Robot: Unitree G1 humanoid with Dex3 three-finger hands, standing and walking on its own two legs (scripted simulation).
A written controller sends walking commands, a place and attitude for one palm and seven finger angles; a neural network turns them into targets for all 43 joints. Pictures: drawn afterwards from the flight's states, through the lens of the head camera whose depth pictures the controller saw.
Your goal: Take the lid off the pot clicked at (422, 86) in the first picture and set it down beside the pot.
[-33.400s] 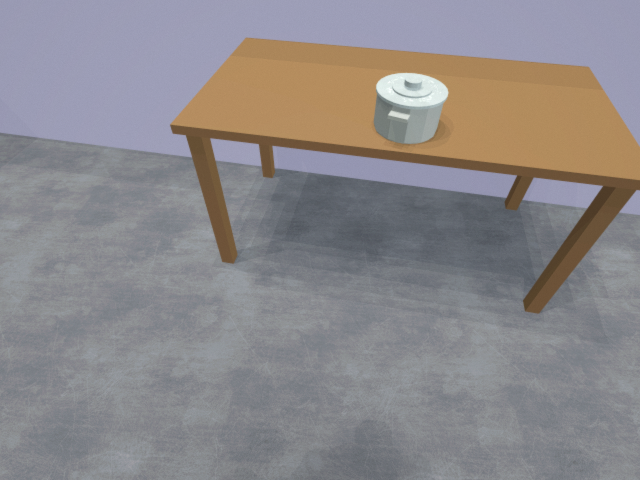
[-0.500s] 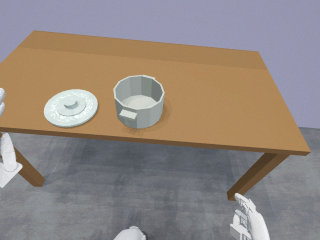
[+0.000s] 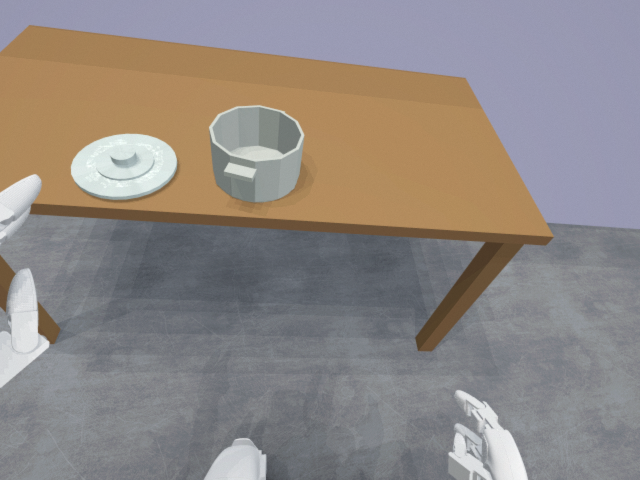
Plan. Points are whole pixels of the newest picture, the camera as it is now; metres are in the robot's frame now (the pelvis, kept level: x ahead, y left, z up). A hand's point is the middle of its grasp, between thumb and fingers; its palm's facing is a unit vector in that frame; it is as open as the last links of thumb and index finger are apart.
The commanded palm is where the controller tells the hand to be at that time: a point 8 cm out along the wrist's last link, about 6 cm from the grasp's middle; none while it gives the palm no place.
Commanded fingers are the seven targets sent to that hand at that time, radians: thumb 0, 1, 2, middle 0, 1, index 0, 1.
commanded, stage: stop stepping back and stand still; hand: left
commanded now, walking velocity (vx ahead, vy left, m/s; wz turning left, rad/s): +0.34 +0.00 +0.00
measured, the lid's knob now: (123, 155) +0.68 +0.38 -0.05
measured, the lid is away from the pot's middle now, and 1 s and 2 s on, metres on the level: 0.26 0.26 0.26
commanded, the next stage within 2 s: let the arm hang, fingers relaxed in 1.82 s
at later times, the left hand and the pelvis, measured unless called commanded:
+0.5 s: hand out of the picture +0.06 +0.27 +0.22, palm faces +0.29 -0.82 -0.49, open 7.4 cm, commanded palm -0.01 +0.34 +0.21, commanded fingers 0.00 0.90 0.90 -0.20 -0.30 -0.20 -0.30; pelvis -0.12 +0.05 +0.00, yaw +2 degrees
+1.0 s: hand out of the picture -0.03 +0.23 -0.15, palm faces -0.04 -1.00 +0.03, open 7.4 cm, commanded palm none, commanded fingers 0.00 0.90 0.90 -0.20 -0.30 -0.20 -0.30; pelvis -0.14 +0.11 +0.02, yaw +3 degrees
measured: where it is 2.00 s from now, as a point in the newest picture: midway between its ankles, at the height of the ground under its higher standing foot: outside the picture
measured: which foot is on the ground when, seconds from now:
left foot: down 0.00-0.04, up 0.06-0.24, down 0.26-0.56, up 0.58-0.68, down 0.70-1.00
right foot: up 0.00-0.00, down 0.02-0.30, up 0.32-0.48, down 0.50-0.70, up 0.72-1.00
